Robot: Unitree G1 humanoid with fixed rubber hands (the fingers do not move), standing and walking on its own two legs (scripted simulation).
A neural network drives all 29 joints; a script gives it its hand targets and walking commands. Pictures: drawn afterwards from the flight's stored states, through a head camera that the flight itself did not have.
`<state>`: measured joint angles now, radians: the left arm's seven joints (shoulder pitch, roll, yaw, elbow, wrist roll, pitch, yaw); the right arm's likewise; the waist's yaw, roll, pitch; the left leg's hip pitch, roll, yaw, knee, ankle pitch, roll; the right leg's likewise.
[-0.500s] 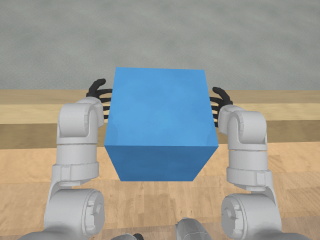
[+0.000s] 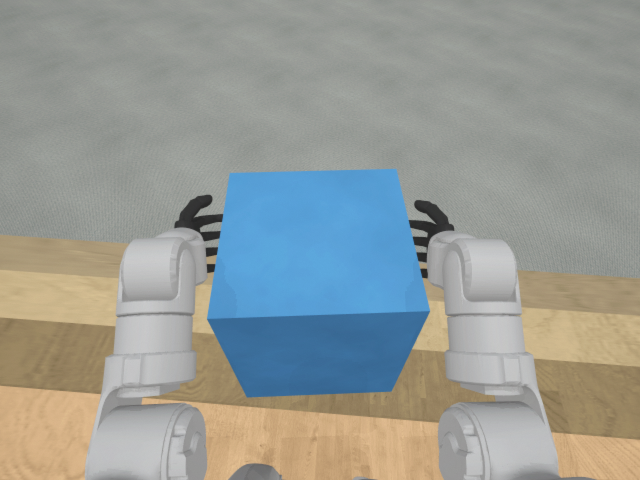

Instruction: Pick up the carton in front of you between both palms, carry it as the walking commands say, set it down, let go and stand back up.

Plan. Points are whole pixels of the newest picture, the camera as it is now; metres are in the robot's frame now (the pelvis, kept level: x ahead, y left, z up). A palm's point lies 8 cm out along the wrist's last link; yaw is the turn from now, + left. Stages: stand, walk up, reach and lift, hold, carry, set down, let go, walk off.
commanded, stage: carry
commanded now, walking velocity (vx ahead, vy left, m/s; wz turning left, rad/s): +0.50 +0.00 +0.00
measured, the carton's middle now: (316, 290) +0.35 +0.02 +0.03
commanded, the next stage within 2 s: none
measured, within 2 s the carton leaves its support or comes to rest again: neither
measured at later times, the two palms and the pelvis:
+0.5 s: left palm (296, 145) +0.70 +0.08 +0.00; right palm (446, 171) +0.65 -0.21 -0.01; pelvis +0.34 -0.01 -0.11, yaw -2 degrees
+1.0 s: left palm (305, 120) +1.01 +0.09 -0.14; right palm (411, 122) +1.03 -0.21 -0.15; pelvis +0.68 -0.08 -0.22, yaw -2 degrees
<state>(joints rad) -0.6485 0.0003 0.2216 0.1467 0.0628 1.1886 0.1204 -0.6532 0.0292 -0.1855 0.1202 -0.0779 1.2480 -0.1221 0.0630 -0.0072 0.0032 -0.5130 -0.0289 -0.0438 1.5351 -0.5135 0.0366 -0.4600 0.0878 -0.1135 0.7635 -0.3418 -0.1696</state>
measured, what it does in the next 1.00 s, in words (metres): goes down: left foot 0.11 m lower, then right foot 0.11 m lower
